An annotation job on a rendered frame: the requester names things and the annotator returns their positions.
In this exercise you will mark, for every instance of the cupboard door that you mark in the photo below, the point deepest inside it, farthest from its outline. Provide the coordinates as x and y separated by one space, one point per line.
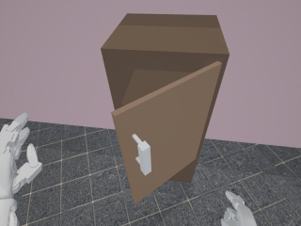
171 120

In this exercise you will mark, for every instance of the right robot hand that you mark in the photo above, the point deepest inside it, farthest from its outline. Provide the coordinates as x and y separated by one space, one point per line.
241 217

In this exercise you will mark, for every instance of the left robot hand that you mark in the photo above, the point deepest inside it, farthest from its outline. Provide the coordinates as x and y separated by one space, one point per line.
12 138

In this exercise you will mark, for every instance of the handle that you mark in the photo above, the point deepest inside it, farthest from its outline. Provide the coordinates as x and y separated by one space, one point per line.
144 155

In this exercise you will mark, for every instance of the robot left forearm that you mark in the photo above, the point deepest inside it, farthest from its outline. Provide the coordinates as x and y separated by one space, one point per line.
8 206

